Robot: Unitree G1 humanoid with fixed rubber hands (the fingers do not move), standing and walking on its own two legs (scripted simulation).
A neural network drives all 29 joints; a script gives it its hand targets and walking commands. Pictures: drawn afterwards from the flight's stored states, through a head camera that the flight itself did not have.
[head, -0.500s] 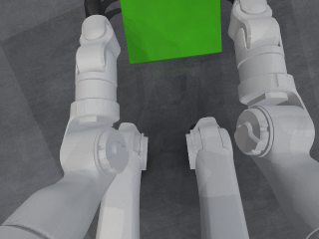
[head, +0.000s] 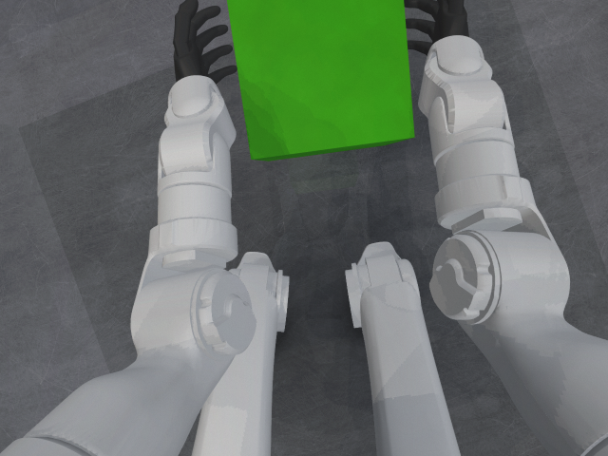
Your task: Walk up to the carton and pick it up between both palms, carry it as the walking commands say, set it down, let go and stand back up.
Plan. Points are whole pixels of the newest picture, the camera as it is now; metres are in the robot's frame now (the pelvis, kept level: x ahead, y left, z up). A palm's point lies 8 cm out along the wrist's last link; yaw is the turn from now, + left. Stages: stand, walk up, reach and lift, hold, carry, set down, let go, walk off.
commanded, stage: reach and lift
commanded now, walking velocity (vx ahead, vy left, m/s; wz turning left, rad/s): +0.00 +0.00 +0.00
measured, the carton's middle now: (318, 66) +0.55 -0.04 -0.17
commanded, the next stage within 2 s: none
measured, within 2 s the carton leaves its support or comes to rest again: neither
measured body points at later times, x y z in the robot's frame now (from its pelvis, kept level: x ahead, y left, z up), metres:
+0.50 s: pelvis +0.00 +0.00 +0.05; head +0.27 -0.04 +0.41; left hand +0.51 +0.10 -0.01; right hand +0.52 -0.17 -0.02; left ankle +0.10 +0.14 -0.43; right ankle +0.11 -0.12 -0.43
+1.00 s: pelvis +0.02 +0.00 +0.11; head +0.24 -0.03 +0.50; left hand +0.49 +0.11 +0.06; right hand +0.49 -0.16 +0.06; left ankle +0.10 +0.14 -0.43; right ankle +0.11 -0.12 -0.43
